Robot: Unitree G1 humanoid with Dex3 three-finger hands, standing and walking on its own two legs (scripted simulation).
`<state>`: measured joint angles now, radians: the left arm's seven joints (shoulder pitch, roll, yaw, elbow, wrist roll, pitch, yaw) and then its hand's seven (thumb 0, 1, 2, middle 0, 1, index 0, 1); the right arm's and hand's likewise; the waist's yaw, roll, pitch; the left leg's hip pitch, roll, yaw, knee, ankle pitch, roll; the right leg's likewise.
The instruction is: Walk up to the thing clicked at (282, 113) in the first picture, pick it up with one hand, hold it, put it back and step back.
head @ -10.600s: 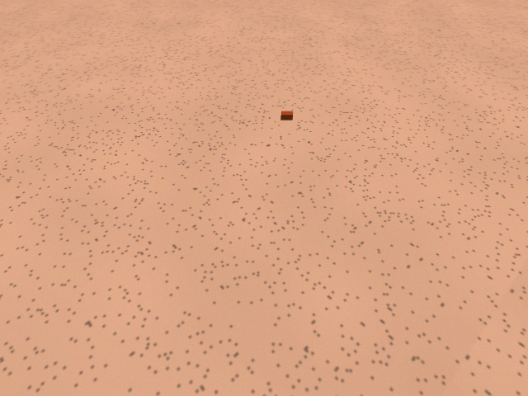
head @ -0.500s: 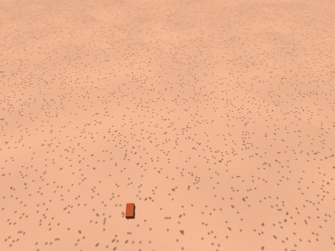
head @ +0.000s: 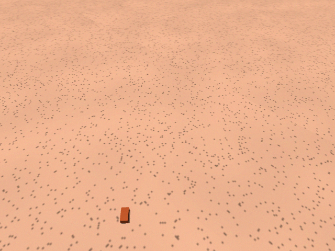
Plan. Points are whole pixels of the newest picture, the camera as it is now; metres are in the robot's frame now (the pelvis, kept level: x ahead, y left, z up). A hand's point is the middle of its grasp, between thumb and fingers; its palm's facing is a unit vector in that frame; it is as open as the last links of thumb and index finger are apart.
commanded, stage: walk up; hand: left
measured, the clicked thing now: (124, 215) +0.49 +0.25 -0.76
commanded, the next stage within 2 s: none
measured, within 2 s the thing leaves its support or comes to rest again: neither
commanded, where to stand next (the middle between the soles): +0.06 -0.02 m, yaw +1 degrees
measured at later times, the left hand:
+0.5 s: hand out of the picture +0.13 +0.24 -0.16, palm faces +0.02 -0.94 -0.34, open 7.4 cm
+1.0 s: hand out of the picture +0.10 +0.22 -0.15, palm faces -0.03 -0.93 -0.37, open 7.4 cm
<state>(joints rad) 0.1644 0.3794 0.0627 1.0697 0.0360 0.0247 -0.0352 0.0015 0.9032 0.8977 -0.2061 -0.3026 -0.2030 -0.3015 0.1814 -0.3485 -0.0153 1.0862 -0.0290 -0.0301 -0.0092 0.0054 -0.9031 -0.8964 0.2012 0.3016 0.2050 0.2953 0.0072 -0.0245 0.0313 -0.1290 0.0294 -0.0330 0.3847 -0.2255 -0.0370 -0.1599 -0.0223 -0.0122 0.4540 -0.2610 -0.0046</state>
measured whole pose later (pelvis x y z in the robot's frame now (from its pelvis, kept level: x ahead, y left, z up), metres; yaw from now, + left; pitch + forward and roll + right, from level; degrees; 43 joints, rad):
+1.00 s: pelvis +0.04 -0.04 -0.01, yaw -1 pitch -4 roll +0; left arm 0.17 0.34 0.03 1.02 0.01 0.01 -0.01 0.00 0.90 0.90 -0.21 -0.30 -0.20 -0.30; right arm 0.11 -0.38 -0.03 0.98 0.00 0.02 0.00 0.01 -0.90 -0.90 0.20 0.30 0.20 0.30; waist 0.00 0.04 0.13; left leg -0.25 0.03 0.00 0.54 -0.25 0.00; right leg -0.20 -0.01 0.03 0.55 -0.29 0.01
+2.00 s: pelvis +0.04 -0.03 +0.00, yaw +0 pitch -2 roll +0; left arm 0.10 0.35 0.02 1.12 0.01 0.00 -0.01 0.00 0.90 0.90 -0.21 -0.30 -0.20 -0.30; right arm 0.06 -0.36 -0.02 1.10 0.00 0.01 0.02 0.01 -0.91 -0.90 0.20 0.30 0.20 0.30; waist 0.00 0.01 0.08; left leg -0.20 0.02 -0.01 0.38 -0.15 -0.01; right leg -0.13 -0.02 0.00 0.37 -0.20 0.02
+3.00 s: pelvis +0.02 -0.04 -0.02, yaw -1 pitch -2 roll +1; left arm 0.04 0.31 0.05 0.82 0.03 0.05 -0.02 0.00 0.90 0.90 -0.21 -0.30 -0.21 -0.30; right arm 0.19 -0.39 -0.03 0.86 0.01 0.00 -0.05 0.00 -0.90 -0.90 0.20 0.30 0.20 0.30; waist 0.00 0.02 0.19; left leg -0.39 -0.05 -0.08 1.10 -0.55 0.01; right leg -0.39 0.00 0.00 0.61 -0.19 -0.04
